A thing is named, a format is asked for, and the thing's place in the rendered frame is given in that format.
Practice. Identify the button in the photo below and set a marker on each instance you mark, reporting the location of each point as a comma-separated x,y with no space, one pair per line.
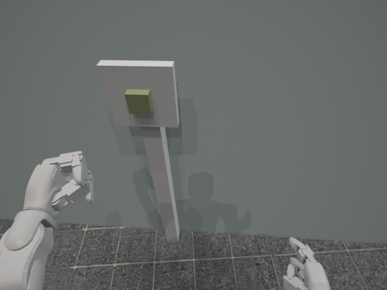
139,101

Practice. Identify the robot left forearm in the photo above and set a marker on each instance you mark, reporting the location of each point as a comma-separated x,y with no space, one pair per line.
24,249

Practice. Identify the robot right hand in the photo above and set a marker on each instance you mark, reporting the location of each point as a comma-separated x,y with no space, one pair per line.
311,275

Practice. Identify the robot left hand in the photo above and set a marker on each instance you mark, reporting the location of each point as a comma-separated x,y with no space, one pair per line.
48,190

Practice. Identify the panel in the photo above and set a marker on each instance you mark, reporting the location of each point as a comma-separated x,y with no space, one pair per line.
159,77

